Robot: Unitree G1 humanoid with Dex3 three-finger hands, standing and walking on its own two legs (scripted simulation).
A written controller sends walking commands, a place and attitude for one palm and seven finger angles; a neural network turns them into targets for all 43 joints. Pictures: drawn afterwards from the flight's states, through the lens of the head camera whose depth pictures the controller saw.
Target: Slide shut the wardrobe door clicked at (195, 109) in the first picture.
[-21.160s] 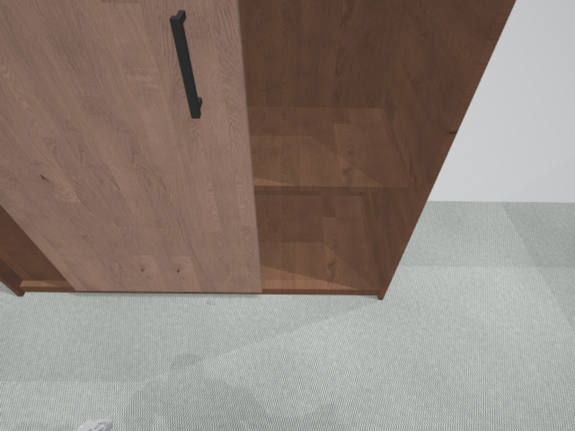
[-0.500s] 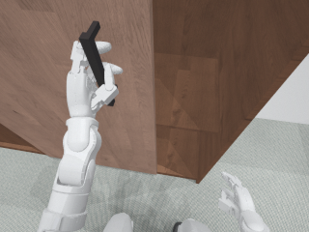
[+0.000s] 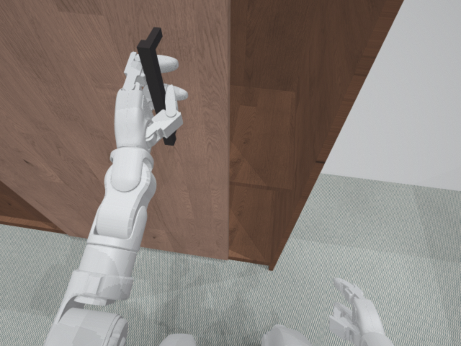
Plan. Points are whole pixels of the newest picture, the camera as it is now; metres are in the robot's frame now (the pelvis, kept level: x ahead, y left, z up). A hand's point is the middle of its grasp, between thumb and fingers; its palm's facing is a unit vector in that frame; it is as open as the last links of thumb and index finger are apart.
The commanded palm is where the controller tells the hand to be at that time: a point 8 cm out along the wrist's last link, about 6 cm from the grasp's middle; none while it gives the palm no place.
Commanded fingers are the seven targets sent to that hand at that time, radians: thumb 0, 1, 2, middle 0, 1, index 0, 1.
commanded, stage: step sideways, sliding the door along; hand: left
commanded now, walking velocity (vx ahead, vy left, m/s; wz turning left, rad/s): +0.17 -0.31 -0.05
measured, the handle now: (163, 93) +0.43 +0.17 +0.18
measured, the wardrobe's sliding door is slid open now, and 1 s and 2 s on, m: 0.18 0.01 0.00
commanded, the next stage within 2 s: stop walking and hold the door there in 1.38 s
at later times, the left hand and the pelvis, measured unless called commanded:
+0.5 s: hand (226, 118) +0.39 +0.07 +0.18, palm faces +0.32 -0.95 -0.05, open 6.0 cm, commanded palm +0.36 +0.04 +0.18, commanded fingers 0.00 0.90 0.90 -0.45 -1.40 -0.45 -1.40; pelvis +0.01 -0.12 +0.00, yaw +2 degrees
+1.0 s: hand (294, 125) +0.39 -0.03 +0.18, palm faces +0.32 -0.95 +0.00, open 6.1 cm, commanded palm +0.35 -0.06 +0.18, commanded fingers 0.00 0.90 0.90 -0.45 -1.40 -0.45 -1.40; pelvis +0.04 -0.22 -0.01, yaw +2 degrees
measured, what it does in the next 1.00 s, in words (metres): steps to the right: right foot, then left foot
